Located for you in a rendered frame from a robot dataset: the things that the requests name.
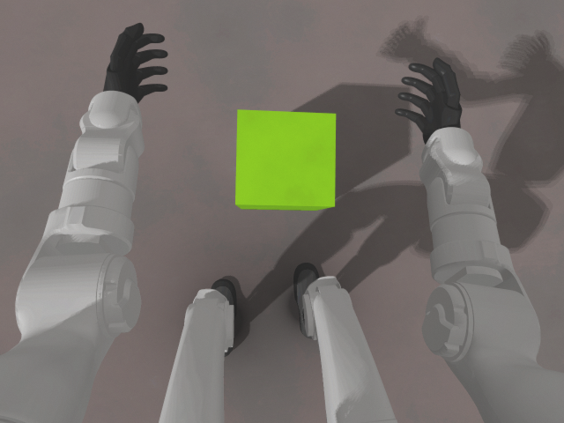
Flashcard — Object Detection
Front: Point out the left robot upper arm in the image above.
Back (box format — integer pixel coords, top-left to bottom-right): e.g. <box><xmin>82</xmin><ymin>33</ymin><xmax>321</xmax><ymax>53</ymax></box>
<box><xmin>0</xmin><ymin>253</ymin><xmax>142</xmax><ymax>423</ymax></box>

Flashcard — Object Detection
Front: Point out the right robot upper arm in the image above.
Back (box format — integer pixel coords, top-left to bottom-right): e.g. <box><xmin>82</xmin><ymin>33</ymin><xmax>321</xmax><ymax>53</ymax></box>
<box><xmin>421</xmin><ymin>281</ymin><xmax>564</xmax><ymax>423</ymax></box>

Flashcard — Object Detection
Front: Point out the carton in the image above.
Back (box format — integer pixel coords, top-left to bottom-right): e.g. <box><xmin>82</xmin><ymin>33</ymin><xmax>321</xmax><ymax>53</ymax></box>
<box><xmin>235</xmin><ymin>109</ymin><xmax>336</xmax><ymax>211</ymax></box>

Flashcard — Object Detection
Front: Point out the robot right hand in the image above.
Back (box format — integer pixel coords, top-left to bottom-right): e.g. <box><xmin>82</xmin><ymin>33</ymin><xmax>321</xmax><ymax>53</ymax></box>
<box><xmin>395</xmin><ymin>57</ymin><xmax>462</xmax><ymax>144</ymax></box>

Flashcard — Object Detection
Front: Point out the left robot forearm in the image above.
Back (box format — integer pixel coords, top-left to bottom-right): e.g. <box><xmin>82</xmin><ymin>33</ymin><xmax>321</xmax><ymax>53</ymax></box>
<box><xmin>15</xmin><ymin>91</ymin><xmax>145</xmax><ymax>334</ymax></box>

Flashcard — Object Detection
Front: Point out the left robot thigh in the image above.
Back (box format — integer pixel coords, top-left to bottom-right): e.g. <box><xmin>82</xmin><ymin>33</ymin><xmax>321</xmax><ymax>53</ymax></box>
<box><xmin>159</xmin><ymin>299</ymin><xmax>234</xmax><ymax>423</ymax></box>

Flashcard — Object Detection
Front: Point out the right robot forearm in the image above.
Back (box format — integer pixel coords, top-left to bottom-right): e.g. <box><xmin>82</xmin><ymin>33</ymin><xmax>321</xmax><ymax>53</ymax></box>
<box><xmin>419</xmin><ymin>127</ymin><xmax>541</xmax><ymax>355</ymax></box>

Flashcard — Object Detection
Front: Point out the robot left shin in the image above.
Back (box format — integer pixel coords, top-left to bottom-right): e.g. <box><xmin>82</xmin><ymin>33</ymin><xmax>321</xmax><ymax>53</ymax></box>
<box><xmin>184</xmin><ymin>289</ymin><xmax>227</xmax><ymax>322</ymax></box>

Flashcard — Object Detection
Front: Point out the robot left hand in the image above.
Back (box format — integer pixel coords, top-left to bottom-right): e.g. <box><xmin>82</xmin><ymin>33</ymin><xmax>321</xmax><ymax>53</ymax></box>
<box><xmin>103</xmin><ymin>23</ymin><xmax>168</xmax><ymax>104</ymax></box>

